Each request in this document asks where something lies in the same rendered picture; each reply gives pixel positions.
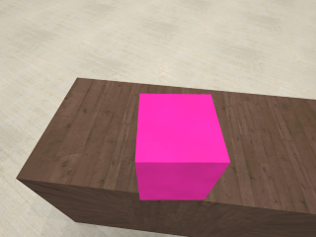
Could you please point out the pedestal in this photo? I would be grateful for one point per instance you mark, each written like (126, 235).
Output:
(84, 164)

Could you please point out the carton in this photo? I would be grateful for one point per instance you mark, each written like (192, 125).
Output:
(180, 151)

